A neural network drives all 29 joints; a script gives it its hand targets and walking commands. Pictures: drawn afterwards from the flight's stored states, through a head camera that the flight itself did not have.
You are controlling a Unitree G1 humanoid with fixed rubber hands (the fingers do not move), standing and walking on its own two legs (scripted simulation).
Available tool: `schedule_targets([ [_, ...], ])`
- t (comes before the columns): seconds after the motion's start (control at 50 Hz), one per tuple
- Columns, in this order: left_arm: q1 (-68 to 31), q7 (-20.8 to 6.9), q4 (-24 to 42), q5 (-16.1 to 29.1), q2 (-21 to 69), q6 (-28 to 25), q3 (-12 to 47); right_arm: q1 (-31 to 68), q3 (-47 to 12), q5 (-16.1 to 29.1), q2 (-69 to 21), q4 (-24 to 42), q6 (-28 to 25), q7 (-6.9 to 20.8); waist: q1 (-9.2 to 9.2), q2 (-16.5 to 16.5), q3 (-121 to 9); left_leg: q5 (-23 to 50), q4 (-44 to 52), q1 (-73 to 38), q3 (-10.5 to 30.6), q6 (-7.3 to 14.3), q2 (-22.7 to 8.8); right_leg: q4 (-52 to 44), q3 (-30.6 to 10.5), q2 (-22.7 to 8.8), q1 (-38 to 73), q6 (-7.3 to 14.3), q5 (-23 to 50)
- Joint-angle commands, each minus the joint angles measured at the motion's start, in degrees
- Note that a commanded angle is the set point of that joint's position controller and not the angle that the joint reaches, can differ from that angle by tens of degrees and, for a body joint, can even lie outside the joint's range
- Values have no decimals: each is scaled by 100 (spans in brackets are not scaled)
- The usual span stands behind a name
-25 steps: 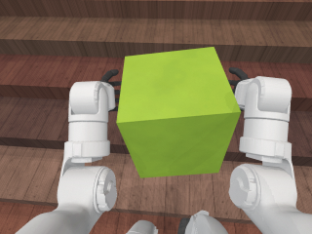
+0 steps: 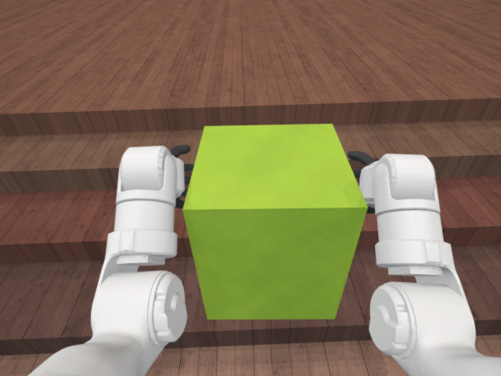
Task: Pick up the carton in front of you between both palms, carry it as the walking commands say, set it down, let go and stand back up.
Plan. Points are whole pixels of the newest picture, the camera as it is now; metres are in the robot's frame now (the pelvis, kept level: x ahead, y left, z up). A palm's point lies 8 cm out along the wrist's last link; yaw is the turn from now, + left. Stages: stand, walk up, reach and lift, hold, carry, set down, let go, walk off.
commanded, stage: carry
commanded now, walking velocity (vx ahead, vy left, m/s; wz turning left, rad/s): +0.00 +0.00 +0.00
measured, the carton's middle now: (269, 222) +0.35 +0.00 +0.11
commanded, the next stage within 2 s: none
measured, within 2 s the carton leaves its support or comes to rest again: neither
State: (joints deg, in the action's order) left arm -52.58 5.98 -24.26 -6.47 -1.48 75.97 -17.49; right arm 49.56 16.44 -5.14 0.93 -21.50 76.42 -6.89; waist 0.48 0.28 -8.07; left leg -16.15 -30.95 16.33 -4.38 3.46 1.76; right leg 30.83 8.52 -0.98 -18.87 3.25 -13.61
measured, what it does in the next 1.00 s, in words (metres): stands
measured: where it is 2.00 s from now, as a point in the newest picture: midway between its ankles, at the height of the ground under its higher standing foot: outside the picture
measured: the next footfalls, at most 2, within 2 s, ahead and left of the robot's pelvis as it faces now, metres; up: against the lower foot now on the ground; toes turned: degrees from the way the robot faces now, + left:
right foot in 1.88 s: +0.37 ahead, -0.15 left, +0.12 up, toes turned -6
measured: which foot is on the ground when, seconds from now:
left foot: down 0.00-1.00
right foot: down 0.00-1.00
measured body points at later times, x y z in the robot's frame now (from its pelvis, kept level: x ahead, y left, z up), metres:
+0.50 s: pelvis +0.00 -0.01 +0.00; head -0.02 -0.01 +0.45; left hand +0.36 +0.14 +0.14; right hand +0.36 -0.16 +0.13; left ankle +0.00 +0.08 -0.73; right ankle +0.03 -0.08 -0.73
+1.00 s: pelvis -0.01 -0.02 +0.00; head -0.04 -0.02 +0.45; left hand +0.35 +0.13 +0.14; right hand +0.35 -0.17 +0.13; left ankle +0.00 +0.08 -0.73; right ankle +0.03 -0.08 -0.73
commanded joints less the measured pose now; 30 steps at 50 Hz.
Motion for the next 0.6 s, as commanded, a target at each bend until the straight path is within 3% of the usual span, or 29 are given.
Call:
schedule_targets([
  [0.0,-3346,-1397,-283,2207,6562,-302,2237,4028,-2335,2120,-6329,-12,-363,1457,-57,6,-1529,2041,412,-479,920,227,-1062,-349,-855,-833,773,204,1160],
  [0.12,-3818,-1293,811,2606,6864,-654,2877,4314,-2790,2413,-6587,879,-691,1331,-25,-83,-1699,1522,496,-612,883,280,-994,-467,-919,-826,821,249,913],
  [0.22,-3481,-1135,1507,2746,6706,-613,3292,3904,-3173,2558,-6478,1404,-654,1194,-60,-64,-2117,1580,440,-790,846,308,-952,-412,-928,-801,1135,269,1168],
  [0.36,-3094,-1178,1515,2681,6586,-576,3487,3556,-3372,2517,-6393,1413,-638,1242,-63,-15,-2129,1797,376,-728,802,293,-963,-345,-932,-832,1219,291,1666],
  [0.58,-2981,-1212,1321,2611,6487,-643,3420,3528,-3373,2525,-6382,1257,-706,1291,-57,2,-1823,1318,490,-528,805,279,-953,-491,-970,-848,1092,305,1355],
])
